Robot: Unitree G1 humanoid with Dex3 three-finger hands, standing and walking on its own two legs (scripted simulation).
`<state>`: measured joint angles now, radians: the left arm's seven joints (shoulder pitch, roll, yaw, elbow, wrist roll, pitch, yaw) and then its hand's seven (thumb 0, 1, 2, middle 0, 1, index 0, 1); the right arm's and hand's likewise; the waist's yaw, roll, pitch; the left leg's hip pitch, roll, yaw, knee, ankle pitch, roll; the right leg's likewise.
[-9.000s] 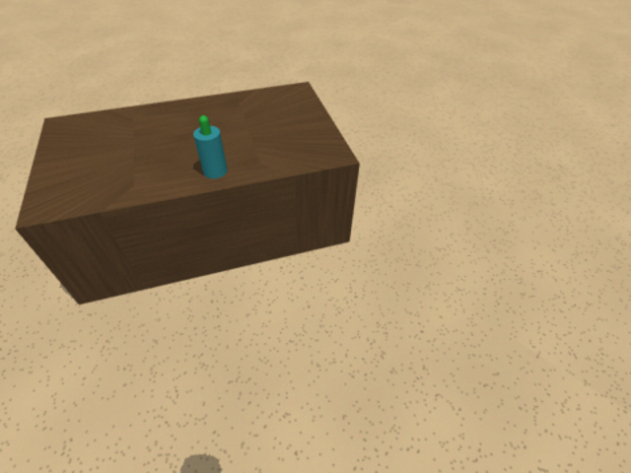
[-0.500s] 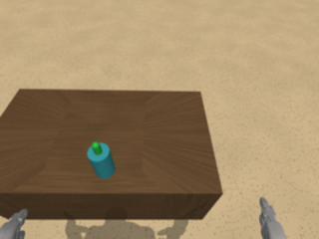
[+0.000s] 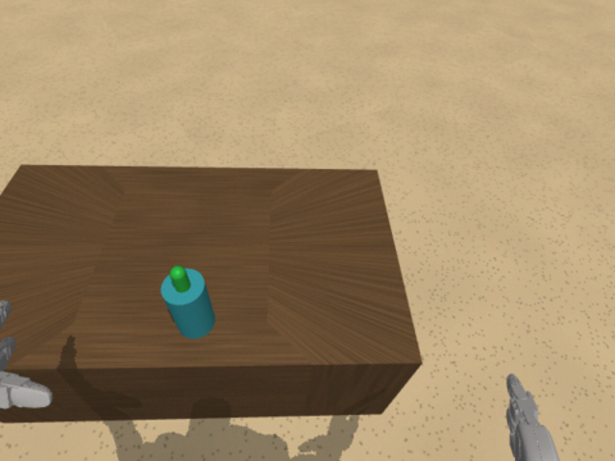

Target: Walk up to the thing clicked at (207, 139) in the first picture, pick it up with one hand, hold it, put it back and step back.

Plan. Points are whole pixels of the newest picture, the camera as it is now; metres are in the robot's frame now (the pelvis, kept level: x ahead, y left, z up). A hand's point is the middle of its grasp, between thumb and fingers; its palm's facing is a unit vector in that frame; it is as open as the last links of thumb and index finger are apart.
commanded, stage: go down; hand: left
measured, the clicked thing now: (187, 298) +0.47 +0.22 -0.20
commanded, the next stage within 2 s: approach in 0.92 s
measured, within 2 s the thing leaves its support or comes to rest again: neither
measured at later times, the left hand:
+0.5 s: hand out of the picture +0.32 +0.38 +0.03, palm faces +0.24 -0.96 -0.12, open 17.6 cm
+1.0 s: hand out of the picture +0.35 +0.40 +0.05, palm faces +0.25 -0.96 -0.08, open 17.7 cm
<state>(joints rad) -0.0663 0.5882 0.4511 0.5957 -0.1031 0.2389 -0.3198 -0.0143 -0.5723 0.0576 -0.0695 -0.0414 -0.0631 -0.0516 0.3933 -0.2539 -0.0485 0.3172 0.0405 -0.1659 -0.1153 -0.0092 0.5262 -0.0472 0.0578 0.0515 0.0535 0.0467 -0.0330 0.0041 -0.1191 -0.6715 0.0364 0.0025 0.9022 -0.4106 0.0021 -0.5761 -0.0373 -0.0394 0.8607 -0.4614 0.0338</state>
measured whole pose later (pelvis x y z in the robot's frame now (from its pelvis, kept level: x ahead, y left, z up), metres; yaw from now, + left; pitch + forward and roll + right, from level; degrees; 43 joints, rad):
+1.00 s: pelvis -0.01 +0.01 -0.01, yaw -1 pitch +15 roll -4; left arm -0.46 0.82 0.64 1.09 -0.11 -0.11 -0.51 -0.02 -0.59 0.05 -0.06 -0.02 -0.05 -0.03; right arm 0.34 -0.26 0.02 0.35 0.01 -0.19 -0.09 -0.01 0.52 -0.05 0.06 0.05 0.05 0.05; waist -0.08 -0.02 -0.13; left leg -0.81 0.06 0.00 0.95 -0.41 0.02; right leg -0.70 -0.02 -0.04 0.87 -0.43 0.04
